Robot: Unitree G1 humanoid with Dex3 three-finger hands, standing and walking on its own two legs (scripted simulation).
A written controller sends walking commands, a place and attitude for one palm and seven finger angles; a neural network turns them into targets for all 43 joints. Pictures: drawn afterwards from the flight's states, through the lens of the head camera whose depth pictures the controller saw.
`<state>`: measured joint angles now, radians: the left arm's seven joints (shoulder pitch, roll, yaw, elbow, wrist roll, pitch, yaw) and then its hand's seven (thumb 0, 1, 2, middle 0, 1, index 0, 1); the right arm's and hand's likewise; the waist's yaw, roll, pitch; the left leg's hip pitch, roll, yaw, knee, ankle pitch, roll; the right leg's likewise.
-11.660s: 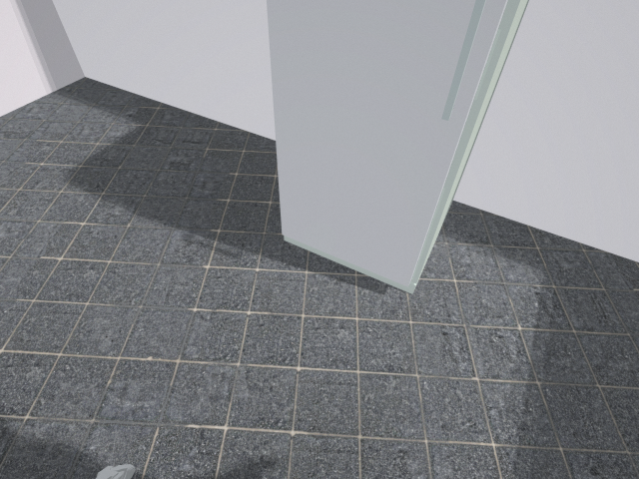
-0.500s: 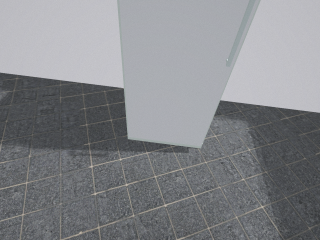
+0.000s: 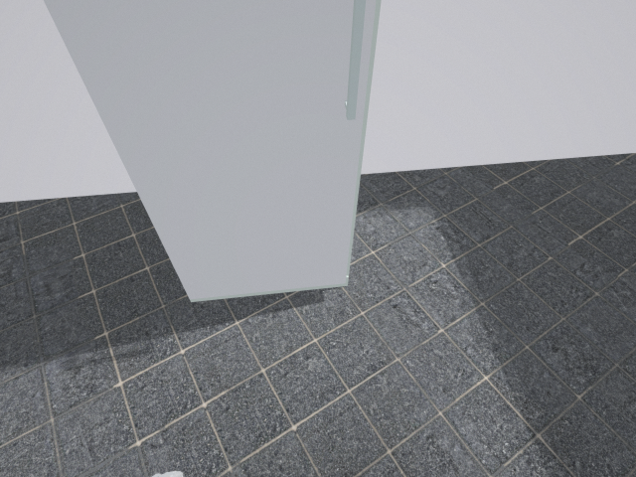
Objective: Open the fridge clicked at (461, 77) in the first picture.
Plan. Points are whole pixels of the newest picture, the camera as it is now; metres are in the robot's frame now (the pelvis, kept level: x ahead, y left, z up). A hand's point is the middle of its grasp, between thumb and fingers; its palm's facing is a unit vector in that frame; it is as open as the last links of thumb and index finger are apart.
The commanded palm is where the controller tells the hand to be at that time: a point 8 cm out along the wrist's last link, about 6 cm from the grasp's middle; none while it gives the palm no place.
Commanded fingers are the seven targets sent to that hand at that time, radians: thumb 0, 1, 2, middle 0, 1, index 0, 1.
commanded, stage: take the last steps up to it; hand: right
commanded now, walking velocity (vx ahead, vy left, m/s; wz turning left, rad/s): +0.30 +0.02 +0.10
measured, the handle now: (355, 28) +0.78 -0.09 +0.19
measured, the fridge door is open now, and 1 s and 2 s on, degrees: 0 0 0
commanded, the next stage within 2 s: come to a stop and stand still in 0.62 s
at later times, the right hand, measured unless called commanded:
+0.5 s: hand (422, 360) +0.31 -0.18 -0.14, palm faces -0.08 +0.97 -0.22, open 7.4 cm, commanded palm none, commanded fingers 0.00 -0.90 -0.90 0.20 0.30 0.20 0.30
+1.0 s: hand (402, 380) +0.29 -0.15 -0.17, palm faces +0.03 +0.99 -0.16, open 7.3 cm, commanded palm none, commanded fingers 0.00 -0.90 -0.90 0.20 0.30 0.20 0.30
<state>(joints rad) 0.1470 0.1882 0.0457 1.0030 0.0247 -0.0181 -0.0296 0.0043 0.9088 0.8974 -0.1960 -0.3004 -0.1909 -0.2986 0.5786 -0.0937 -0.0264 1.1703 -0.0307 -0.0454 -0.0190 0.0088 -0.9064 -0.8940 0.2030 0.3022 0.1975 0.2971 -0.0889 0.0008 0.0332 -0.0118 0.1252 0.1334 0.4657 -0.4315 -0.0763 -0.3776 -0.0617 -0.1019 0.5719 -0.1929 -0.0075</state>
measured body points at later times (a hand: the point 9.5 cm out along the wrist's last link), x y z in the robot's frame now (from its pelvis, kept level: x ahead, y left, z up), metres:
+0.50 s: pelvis +0.17 +0.00 +0.01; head +0.18 +0.01 +0.46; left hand +0.06 +0.20 -0.15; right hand +0.32 -0.23 -0.12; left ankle +0.29 +0.14 -0.70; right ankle +0.06 -0.11 -0.72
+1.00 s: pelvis +0.27 +0.02 +0.01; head +0.27 +0.01 +0.46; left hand +0.32 +0.26 -0.14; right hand +0.29 -0.20 -0.16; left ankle +0.30 +0.13 -0.72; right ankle +0.32 -0.08 -0.72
